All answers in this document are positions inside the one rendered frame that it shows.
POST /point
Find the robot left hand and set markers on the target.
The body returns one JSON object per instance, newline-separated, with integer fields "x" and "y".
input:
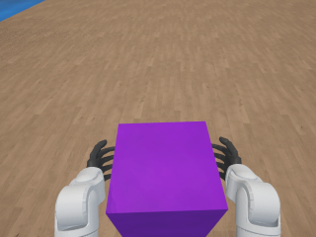
{"x": 96, "y": 159}

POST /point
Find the robot left forearm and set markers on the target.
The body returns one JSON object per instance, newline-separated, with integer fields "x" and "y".
{"x": 77, "y": 205}

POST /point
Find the robot right hand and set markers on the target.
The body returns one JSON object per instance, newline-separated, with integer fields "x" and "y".
{"x": 231, "y": 156}

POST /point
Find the robot right forearm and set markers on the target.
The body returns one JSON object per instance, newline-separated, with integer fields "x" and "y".
{"x": 257, "y": 205}

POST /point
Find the carton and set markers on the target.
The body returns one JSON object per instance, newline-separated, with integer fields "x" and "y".
{"x": 165, "y": 181}

